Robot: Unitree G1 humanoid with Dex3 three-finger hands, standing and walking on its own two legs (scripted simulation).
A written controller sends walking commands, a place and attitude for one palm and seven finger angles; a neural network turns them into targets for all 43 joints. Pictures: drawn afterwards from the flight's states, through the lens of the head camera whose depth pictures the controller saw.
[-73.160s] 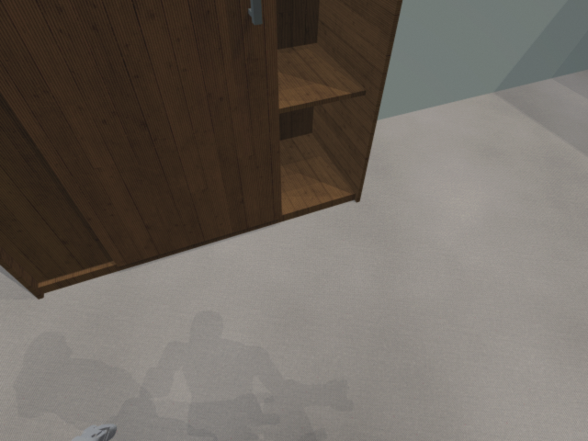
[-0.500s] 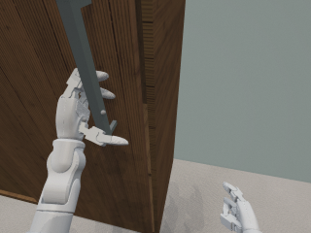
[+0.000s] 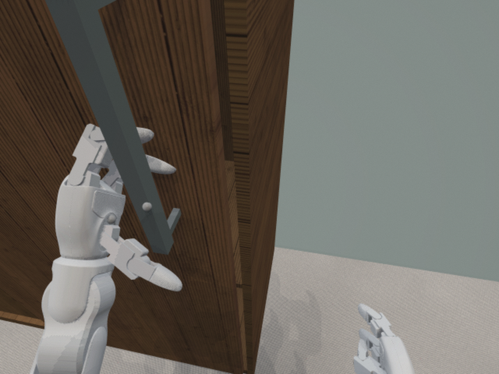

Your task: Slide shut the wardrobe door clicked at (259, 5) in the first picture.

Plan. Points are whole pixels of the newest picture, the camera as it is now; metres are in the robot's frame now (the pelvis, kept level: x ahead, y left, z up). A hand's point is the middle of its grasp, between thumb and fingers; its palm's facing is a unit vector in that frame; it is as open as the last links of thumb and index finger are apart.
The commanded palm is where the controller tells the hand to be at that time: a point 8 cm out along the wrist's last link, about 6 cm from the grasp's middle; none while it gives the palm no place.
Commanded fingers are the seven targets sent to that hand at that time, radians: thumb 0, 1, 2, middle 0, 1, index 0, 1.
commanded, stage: slip the hand off the handle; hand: left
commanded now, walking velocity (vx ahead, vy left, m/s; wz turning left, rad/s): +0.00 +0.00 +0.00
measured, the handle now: (141, 149) +0.27 +0.15 +0.28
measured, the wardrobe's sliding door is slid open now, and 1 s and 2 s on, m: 0.01 0.02 0.02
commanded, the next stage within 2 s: draw the hand back to the body in 1.06 s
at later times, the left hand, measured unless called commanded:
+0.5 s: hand (96, 201) +0.23 +0.20 +0.23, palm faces +0.19 -0.97 -0.14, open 14.7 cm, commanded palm +0.17 +0.25 +0.23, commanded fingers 0.00 -0.55 0.20 -0.25 -1.15 -0.25 -1.15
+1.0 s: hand (56, 259) +0.16 +0.21 +0.23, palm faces +0.13 -0.98 -0.16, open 14.7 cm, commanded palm +0.09 +0.25 +0.23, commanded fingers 0.00 -0.55 0.20 -0.25 -1.15 -0.25 -1.15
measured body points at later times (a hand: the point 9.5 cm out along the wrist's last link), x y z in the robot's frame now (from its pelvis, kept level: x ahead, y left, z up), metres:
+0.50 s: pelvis +0.03 -0.02 +0.00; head +0.01 -0.04 +0.45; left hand +0.21 +0.25 +0.24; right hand +0.22 -0.23 -0.07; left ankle +0.02 +0.14 -0.72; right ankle +0.03 -0.13 -0.72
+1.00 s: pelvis +0.03 +0.01 +0.00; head -0.01 +0.00 +0.44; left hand +0.15 +0.26 +0.24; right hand +0.26 -0.17 -0.03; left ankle +0.02 +0.14 -0.72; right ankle +0.03 -0.13 -0.72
